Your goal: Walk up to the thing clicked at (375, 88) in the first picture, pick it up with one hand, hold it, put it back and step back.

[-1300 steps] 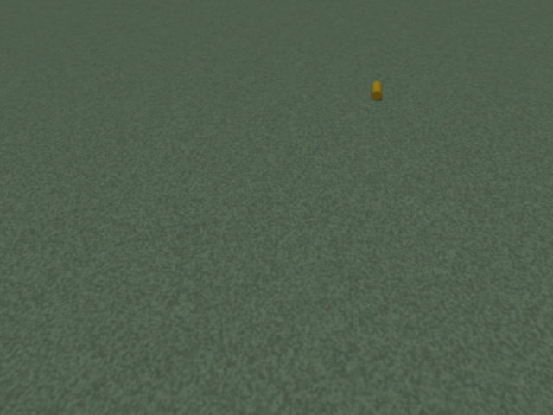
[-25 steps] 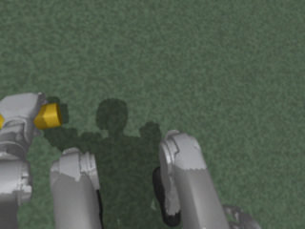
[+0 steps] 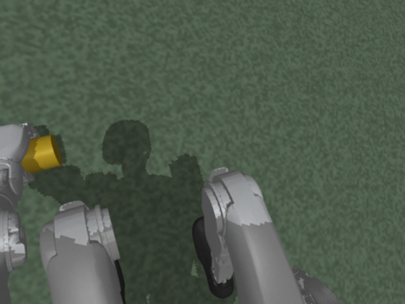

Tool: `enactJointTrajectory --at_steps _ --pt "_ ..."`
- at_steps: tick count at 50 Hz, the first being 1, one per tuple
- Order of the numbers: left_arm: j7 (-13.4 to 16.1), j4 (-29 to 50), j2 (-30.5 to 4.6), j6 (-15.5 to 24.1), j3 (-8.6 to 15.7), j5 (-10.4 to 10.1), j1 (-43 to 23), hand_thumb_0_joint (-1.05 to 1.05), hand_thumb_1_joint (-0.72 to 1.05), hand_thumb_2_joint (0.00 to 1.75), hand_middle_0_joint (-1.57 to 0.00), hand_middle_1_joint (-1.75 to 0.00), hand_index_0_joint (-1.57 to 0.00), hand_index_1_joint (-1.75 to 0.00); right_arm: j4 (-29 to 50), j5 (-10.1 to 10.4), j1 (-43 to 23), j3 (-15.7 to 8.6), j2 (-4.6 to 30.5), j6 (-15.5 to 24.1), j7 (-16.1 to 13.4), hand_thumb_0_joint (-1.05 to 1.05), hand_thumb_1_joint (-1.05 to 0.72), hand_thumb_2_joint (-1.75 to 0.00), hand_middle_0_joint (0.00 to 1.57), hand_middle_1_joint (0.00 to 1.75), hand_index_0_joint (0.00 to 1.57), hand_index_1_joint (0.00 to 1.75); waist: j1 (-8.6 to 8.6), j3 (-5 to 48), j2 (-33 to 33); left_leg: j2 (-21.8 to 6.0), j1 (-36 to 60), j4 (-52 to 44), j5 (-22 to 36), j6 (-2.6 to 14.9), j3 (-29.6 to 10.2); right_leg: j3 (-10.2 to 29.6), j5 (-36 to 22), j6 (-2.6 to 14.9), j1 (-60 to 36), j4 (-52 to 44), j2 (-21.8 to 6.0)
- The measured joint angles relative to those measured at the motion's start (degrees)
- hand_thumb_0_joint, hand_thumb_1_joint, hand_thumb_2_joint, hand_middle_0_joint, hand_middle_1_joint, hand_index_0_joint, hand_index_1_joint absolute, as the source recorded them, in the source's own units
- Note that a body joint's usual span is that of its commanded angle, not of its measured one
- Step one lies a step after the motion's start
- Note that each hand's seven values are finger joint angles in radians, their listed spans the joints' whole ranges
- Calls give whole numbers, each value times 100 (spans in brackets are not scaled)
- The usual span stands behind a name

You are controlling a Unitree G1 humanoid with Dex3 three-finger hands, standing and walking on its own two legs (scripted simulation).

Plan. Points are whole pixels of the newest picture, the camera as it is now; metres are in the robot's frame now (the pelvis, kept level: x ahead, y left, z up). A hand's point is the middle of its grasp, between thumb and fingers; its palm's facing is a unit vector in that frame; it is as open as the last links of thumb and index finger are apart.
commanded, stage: rest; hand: left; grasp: from above
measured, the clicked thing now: (20, 158) +0.43 +0.29 -0.24
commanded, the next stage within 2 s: open in 0.92 s
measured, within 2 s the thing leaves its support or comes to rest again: rests again in 1.42 s
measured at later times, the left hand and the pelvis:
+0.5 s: hand (22, 161) +0.42 +0.29 -0.24, palm faces -0.46 -0.13 -0.88, open 9.7 cm; pelvis +0.00 +0.01 -0.01, yaw -2 degrees
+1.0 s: hand (20, 160) +0.42 +0.29 -0.24, palm faces -0.46 -0.15 -0.88, open 9.7 cm; pelvis -0.01 +0.01 -0.01, yaw -3 degrees
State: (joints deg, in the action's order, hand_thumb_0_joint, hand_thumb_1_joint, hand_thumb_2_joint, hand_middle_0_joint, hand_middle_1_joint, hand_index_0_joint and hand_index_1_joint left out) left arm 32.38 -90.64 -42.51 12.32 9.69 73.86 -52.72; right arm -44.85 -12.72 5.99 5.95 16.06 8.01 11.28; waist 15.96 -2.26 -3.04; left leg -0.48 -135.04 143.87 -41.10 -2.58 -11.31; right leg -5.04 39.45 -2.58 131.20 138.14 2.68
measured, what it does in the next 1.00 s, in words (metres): stands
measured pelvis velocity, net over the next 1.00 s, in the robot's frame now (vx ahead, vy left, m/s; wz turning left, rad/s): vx -0.01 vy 0.01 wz -0.06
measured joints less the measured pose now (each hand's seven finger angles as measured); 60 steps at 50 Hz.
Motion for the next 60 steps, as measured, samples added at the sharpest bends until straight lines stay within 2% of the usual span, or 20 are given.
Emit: enactJointTrajectory --at_steps 3,11,15,25,33,53,60 --pt "80 -56 -39 1 -43 33 1 0 4 40 -81 -32 -81 -36 -23 -46 -5 24 17 24 52 0 -90 -90 20 30 21 30 23 -30 -31 2 -16 54 -24 -2 -24 -16 14 -6 9 35 7" --pt "245 -198 -190 6 151 79 28 0 4 39 -82 -31 -82 -35 7 -156 -55 106 72 125 189 0 -90 -90 20 30 21 30 105 -123 -102 7 -30 181 -44 10 -110 -80 3 -36 -13 88 33" --pt "271 -266 -244 -16 25 77 -2 0 4 38 -82 -30 -82 -34 13 -183 -60 125 97 184 235 0 -91 -90 20 30 21 30 122 -148 -122 8 -55 222 -39 28 -132 -96 -8 -47 -13 96 44" --pt "426 -495 -354 18 -33 76 -52 0 5 36 -84 -28 -83 -32 17 -241 -91 295 120 360 373 0 -90 -90 20 30 20 30 191 -223 -181 1 -9 275 -73 52 -194 -147 -3 -69 -96 81 67" --pt "573 -686 -514 17 157 105 -96 0 4 36 -84 -28 -84 -32 48 -299 -104 378 144 453 447 0 -90 -90 20 30 21 30 276 -282 -213 2 6 288 -60 46 -246 -191 -33 -73 -127 56 78" --pt "658 -1214 -887 152 -100 39 -347 0 3 37 -85 -30 -84 -33 120 -419 -113 685 291 647 502 0 -90 -90 20 30 20 30 399 -470 -317 -30 112 345 -35 74 -358 -278 -135 -127 -258 3 143" --pt "727 -1244 -887 157 -218 45 -334 -1 2 48 -78 -38 -76 -42 139 -442 -141 744 296 712 523 0 -90 -90 20 30 20 30 391 -482 -344 -38 121 355 -19 96 -378 -297 -161 -128 -288 -23 159"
